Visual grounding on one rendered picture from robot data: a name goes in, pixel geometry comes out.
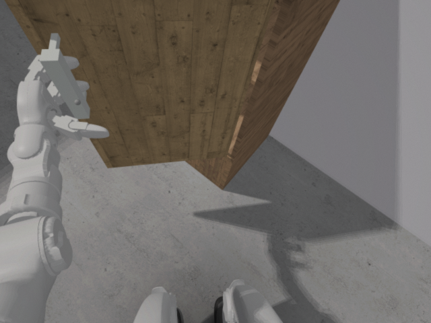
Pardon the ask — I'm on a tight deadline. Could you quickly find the robot left upper arm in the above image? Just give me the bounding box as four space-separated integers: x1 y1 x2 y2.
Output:
0 216 73 323

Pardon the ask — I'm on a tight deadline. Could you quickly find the cupboard door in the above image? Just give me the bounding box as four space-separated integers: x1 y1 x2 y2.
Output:
5 0 275 168

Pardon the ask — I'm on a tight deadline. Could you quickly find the left robot forearm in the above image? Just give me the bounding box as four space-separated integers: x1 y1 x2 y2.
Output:
0 124 63 227

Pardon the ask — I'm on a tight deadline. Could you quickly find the right robot thigh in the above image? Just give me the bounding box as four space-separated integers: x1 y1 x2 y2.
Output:
223 285 283 323

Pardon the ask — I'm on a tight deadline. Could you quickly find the right robot shin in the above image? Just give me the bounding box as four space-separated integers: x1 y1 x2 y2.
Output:
222 279 244 323

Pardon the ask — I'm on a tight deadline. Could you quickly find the handle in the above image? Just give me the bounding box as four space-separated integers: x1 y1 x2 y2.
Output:
40 33 90 119

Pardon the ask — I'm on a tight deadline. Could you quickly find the left robot hand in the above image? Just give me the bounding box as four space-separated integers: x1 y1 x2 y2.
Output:
17 55 109 141

